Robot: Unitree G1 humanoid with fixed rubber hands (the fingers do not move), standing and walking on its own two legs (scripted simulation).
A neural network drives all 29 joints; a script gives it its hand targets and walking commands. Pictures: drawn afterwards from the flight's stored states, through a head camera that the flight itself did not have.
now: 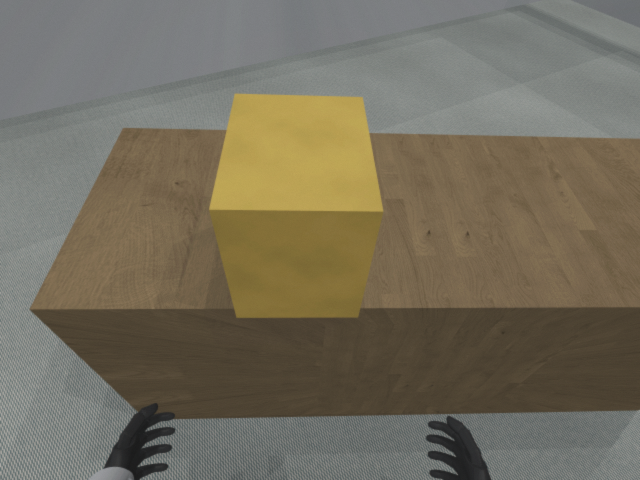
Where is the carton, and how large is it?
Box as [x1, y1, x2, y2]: [209, 94, 382, 317]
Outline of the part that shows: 235,94 209,211 236,317 357,316 382,215 382,206 362,97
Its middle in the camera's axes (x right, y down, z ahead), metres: -0.04 -0.04 +0.64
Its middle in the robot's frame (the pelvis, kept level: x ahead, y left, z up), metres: +0.51 +0.05 +0.01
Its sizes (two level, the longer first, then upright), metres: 0.258 0.206 0.261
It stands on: a pedestal, 0.65 m high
